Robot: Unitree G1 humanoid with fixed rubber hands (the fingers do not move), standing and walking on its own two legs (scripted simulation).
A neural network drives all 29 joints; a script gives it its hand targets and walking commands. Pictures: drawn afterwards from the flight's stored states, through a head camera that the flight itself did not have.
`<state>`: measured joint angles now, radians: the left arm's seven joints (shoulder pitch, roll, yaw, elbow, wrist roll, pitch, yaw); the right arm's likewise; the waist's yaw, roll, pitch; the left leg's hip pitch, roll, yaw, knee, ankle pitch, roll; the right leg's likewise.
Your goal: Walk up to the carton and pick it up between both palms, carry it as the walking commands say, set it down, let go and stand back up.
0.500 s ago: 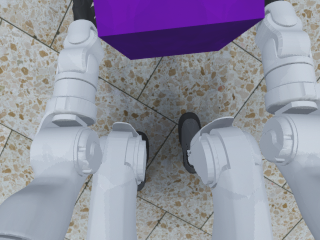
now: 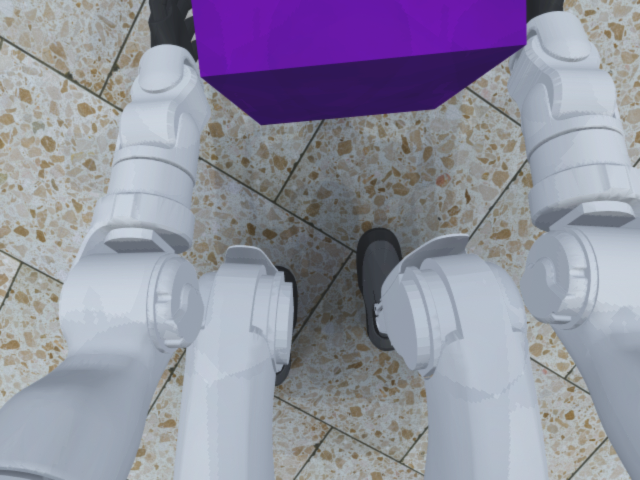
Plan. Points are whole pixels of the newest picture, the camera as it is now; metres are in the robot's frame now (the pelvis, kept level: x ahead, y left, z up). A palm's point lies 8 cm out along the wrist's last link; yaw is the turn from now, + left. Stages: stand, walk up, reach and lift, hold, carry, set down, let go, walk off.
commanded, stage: set down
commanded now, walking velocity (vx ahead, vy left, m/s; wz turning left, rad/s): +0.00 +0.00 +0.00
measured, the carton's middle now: (346, 20) +0.55 -0.05 -0.23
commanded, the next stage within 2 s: none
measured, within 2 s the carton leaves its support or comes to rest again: rests again in 0.68 s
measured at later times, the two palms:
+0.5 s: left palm (176, 46) +0.52 +0.12 -0.19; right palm (532, 27) +0.51 -0.22 -0.18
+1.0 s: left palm (142, 47) +0.53 +0.16 -0.19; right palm (543, 34) +0.50 -0.24 -0.19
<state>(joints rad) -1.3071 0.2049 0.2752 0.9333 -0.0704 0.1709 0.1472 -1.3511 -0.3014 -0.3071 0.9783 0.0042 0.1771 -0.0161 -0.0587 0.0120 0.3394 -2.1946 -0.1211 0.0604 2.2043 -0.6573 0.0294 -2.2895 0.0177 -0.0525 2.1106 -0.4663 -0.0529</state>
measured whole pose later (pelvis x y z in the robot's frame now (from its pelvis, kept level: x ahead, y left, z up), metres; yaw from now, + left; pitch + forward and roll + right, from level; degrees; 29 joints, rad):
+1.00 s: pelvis +0.00 +0.00 +0.00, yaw +0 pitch +37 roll +1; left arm -1.34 0.31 0.19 1.06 -0.10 0.09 0.13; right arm -1.34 -0.39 -0.23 1.13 0.09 0.05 -0.05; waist -0.05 0.01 0.34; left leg -2.20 -0.13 0.06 2.21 -0.66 0.03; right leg -2.30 0.01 -0.05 2.12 -0.47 -0.05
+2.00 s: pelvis +0.00 +0.00 +0.17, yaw +1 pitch +32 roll +3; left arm -1.19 0.34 0.19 0.57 -0.14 0.39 0.10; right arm -1.19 -0.49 -0.24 0.64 0.15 0.37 0.03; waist -0.05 0.01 0.40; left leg -1.63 -0.13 0.05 1.61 -0.54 0.03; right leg -1.73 0.03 0.03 1.58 -0.41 -0.03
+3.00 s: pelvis +0.13 +0.02 +0.36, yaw -4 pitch +29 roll +0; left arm -0.14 0.23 0.13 0.49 -0.02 0.10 -0.03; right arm -0.19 -0.29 -0.15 0.58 0.03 0.06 0.11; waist -0.01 -0.03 -0.15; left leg -0.87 -0.08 0.03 0.71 -0.35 0.03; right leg -0.94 0.04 0.07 0.68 -0.24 0.00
